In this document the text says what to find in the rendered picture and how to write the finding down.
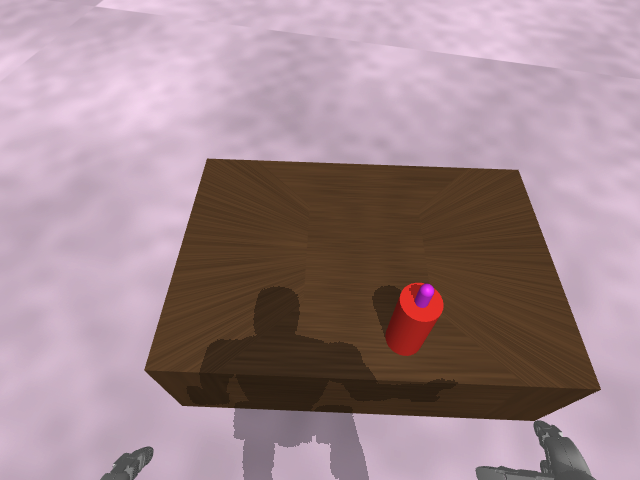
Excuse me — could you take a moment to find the left robot hand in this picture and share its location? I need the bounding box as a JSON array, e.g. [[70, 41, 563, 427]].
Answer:
[[100, 446, 154, 480]]

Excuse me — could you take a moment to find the right robot hand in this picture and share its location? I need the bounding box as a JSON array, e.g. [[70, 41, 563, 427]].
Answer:
[[476, 420, 592, 480]]

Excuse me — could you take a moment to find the bottle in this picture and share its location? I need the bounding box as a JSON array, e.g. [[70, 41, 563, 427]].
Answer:
[[385, 283, 444, 356]]

